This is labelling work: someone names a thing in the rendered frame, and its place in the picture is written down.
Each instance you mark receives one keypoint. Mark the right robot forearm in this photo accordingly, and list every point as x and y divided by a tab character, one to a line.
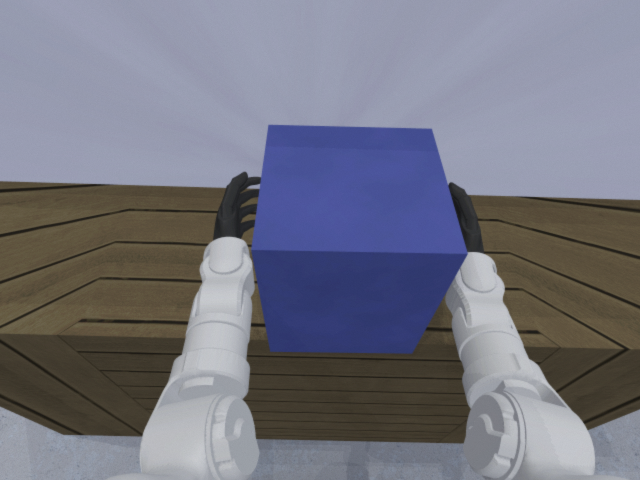
489	346

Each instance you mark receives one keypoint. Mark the left robot upper arm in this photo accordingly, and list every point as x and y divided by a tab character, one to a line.
206	438

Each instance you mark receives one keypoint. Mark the robot left hand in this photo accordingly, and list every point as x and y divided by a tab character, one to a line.
229	215

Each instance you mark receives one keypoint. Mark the pedestal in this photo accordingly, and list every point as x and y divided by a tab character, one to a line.
97	283

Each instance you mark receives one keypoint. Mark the robot right hand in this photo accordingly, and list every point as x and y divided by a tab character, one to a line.
467	218

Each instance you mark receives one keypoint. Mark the carton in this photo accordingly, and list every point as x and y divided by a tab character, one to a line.
356	238

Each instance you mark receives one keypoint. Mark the left robot forearm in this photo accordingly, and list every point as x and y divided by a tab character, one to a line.
214	355

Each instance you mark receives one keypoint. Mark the right robot upper arm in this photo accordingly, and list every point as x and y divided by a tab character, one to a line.
514	437

